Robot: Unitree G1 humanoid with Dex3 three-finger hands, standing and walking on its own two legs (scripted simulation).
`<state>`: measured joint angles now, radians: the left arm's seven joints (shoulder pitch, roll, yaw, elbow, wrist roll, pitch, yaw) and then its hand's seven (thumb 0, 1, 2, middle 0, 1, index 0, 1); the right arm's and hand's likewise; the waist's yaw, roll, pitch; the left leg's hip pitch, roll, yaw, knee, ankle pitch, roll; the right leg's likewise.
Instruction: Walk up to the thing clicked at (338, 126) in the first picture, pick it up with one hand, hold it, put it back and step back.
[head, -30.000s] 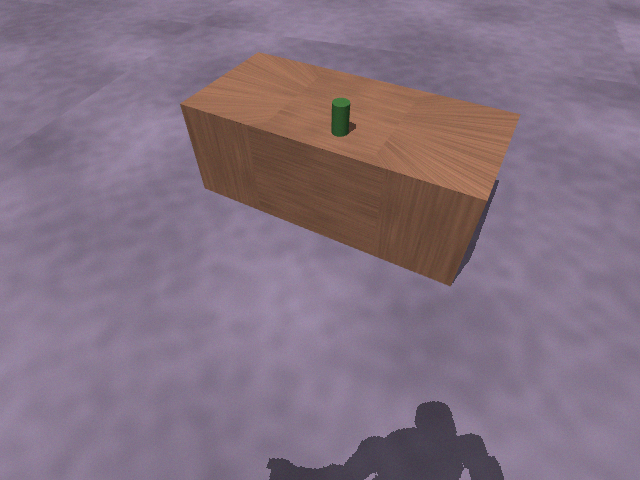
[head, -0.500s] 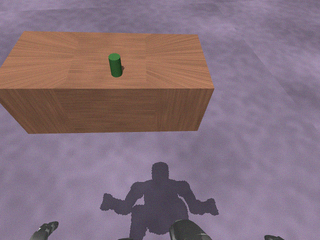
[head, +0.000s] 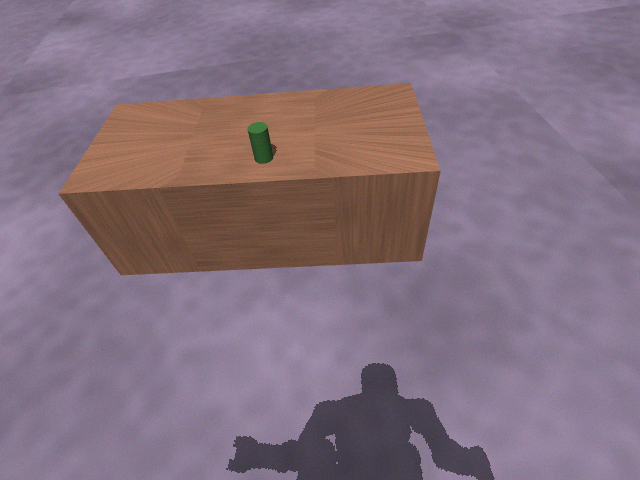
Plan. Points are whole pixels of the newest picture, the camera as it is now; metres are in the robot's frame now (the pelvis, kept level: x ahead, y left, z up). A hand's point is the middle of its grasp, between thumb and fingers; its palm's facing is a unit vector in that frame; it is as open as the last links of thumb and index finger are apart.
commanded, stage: step back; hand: left
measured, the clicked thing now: (260, 143) +1.13 +0.23 -0.25
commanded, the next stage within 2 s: stand in 0.84 s
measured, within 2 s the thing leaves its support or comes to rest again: neither
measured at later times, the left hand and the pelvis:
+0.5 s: hand out of the picture +0.10 +0.25 -0.14, palm faces +0.04 -0.92 -0.39, open 7.3 cm; pelvis +0.04 -0.02 +0.00, yaw +1 degrees
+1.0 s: hand out of the picture +0.14 +0.28 -0.14, palm faces +0.01 -0.94 -0.35, open 7.3 cm; pelvis +0.06 +0.02 +0.01, yaw +1 degrees
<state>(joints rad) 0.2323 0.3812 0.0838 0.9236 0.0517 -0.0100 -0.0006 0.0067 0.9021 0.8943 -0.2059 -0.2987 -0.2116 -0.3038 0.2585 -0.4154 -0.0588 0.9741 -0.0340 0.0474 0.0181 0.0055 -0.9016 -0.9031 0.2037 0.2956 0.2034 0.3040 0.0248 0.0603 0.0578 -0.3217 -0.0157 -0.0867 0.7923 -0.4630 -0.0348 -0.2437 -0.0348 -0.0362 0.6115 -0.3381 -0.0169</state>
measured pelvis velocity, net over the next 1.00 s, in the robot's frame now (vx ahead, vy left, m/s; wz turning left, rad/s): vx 0.06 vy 0.02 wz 0.01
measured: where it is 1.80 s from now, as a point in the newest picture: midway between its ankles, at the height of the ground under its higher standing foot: outside the picture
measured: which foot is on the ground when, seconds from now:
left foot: up 0.00-0.02, down 0.04-0.36, up 0.38-0.62, down 0.64-1.00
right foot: down 0.00-0.08, up 0.10-0.30, down 0.32-1.00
